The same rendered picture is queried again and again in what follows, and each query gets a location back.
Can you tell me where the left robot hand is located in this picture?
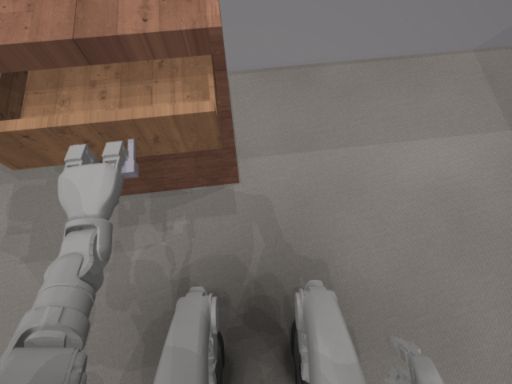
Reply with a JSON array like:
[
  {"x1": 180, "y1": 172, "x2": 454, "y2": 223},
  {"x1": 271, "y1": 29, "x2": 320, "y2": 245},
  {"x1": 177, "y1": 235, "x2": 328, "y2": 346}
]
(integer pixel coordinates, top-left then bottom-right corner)
[{"x1": 58, "y1": 141, "x2": 129, "y2": 221}]

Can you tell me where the cabinet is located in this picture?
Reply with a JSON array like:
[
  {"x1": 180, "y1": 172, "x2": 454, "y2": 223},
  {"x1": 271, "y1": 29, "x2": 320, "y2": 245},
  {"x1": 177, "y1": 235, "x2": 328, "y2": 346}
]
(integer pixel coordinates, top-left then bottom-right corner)
[{"x1": 0, "y1": 0, "x2": 239, "y2": 196}]

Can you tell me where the robot left upper arm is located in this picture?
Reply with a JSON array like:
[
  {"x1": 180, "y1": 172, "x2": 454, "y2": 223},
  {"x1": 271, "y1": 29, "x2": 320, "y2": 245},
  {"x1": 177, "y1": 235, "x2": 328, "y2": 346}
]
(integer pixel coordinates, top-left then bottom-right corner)
[{"x1": 0, "y1": 347, "x2": 87, "y2": 384}]

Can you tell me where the handle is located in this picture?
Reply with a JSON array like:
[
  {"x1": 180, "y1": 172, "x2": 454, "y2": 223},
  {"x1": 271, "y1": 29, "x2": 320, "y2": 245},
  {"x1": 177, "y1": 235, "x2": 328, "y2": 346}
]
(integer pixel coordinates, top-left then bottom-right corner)
[{"x1": 73, "y1": 139, "x2": 138, "y2": 178}]

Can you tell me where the left robot forearm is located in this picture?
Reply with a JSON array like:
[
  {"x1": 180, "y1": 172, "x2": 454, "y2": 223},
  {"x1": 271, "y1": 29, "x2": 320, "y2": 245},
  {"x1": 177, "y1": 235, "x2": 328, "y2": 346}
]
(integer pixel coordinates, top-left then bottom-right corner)
[{"x1": 0, "y1": 217, "x2": 113, "y2": 369}]

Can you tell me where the right robot shin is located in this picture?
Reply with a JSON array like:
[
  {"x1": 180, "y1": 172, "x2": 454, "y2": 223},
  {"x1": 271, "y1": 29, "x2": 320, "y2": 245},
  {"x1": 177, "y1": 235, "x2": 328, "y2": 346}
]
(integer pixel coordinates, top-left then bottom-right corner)
[{"x1": 298, "y1": 280, "x2": 338, "y2": 381}]

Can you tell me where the right robot hand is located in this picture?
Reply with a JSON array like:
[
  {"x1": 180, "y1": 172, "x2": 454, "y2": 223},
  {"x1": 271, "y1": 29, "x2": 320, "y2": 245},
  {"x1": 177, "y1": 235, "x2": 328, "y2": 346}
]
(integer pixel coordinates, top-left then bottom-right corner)
[{"x1": 384, "y1": 336, "x2": 444, "y2": 384}]

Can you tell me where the left robot thigh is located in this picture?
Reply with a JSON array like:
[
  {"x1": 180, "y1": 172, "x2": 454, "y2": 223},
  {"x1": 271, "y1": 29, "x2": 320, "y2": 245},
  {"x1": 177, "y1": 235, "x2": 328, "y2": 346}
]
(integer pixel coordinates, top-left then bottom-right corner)
[{"x1": 153, "y1": 291, "x2": 218, "y2": 384}]

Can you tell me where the drawer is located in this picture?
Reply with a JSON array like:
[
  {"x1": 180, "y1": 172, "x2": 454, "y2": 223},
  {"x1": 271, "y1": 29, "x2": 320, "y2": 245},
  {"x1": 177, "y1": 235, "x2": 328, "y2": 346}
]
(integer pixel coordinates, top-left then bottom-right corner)
[{"x1": 0, "y1": 55, "x2": 222, "y2": 170}]

